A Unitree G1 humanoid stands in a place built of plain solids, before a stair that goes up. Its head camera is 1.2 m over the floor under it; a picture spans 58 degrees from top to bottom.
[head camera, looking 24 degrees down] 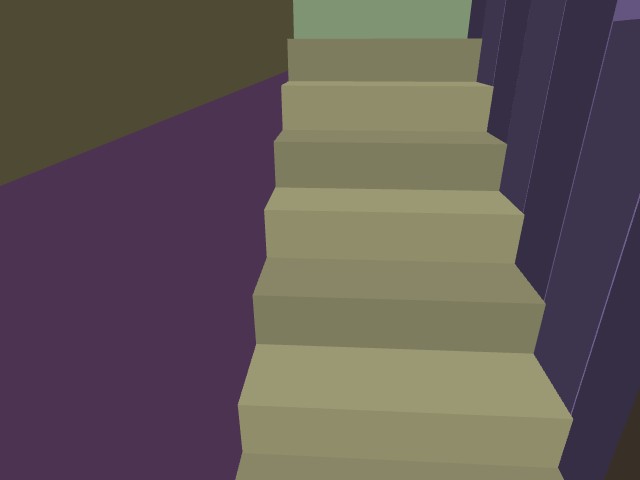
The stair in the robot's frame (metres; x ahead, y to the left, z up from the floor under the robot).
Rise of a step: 0.18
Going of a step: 0.25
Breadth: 0.85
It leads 3 degrees to the right of straight ahead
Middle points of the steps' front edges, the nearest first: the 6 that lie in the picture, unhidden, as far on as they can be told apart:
0.83 -0.21 0.35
1.08 -0.22 0.53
1.33 -0.24 0.71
1.59 -0.25 0.88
1.84 -0.27 1.06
2.09 -0.28 1.24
